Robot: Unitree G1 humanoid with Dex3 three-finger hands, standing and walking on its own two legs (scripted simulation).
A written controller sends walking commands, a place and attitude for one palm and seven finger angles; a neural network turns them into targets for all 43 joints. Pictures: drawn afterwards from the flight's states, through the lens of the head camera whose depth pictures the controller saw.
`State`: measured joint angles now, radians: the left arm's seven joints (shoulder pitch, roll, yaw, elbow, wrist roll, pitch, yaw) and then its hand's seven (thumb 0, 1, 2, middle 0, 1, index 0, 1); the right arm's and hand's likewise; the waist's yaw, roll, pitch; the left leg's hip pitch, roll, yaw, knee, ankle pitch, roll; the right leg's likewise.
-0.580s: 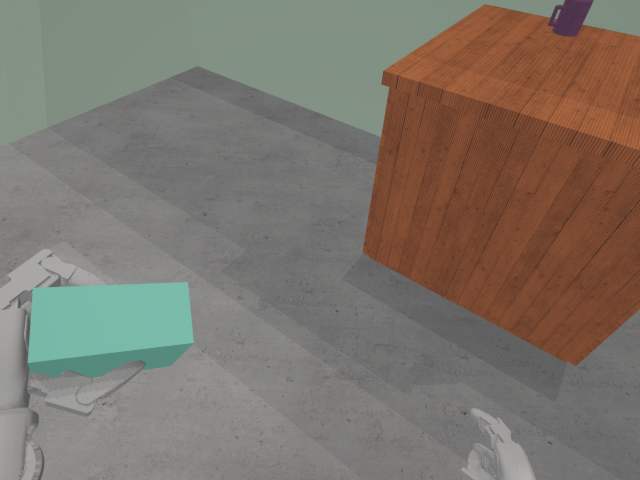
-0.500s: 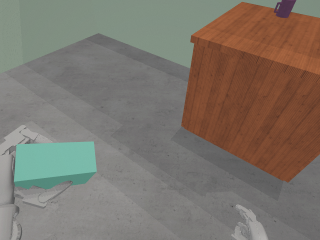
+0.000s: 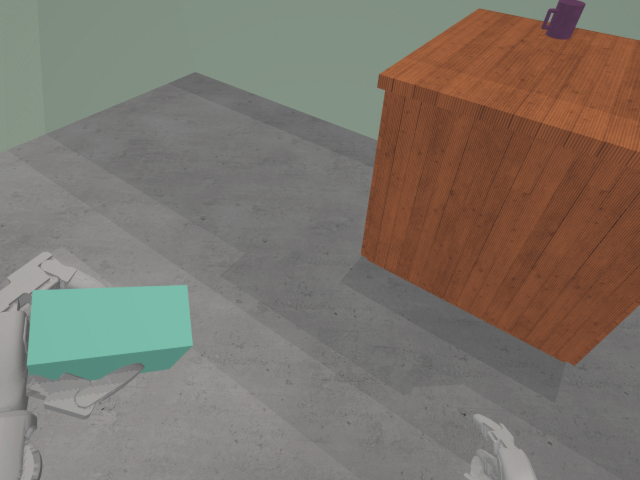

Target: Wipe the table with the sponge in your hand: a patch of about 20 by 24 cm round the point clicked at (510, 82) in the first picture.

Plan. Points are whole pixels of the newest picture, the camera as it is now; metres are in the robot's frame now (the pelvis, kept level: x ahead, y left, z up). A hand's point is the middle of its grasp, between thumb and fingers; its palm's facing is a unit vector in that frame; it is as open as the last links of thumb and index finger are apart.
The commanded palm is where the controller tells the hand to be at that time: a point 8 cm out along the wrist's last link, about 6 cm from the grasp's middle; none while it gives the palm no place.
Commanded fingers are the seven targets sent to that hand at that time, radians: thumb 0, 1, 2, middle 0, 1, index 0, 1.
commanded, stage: walk to a spot facing it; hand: left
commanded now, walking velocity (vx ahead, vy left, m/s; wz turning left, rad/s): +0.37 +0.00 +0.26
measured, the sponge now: (135, 333) +0.22 +0.20 +0.14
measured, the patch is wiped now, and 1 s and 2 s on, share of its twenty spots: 0.00 0.00 0.00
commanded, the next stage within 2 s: turn to face it in 1.70 s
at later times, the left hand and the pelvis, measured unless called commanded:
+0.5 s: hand (85, 273) +0.27 +0.27 +0.16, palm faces +0.47 -0.78 -0.41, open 10.0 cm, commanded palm +0.21 +0.30 +0.18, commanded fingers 0.00 0.10 1.30 -1.20 -1.60 -1.20 -1.60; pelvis +0.08 +0.01 -0.01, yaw +5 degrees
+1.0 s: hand (136, 216) +0.35 +0.24 +0.17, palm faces +0.56 -0.69 -0.46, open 10.0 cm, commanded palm +0.29 +0.27 +0.18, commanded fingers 0.00 0.10 1.30 -1.20 -1.60 -1.20 -1.60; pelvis +0.21 -0.04 +0.00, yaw +14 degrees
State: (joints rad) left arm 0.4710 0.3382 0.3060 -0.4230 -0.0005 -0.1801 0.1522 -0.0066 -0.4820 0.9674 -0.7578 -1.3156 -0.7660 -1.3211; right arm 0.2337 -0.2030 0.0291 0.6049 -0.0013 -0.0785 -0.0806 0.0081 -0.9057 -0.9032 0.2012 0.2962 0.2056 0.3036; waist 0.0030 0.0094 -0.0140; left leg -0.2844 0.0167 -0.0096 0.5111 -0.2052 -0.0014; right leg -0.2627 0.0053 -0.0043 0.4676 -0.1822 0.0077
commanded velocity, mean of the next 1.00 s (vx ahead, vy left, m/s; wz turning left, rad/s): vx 0.37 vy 0.00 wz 0.26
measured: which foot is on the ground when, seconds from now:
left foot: down 0.00-0.68, up 0.70-1.00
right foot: down 0.00-0.36, up 0.38-0.64, down 0.66-1.00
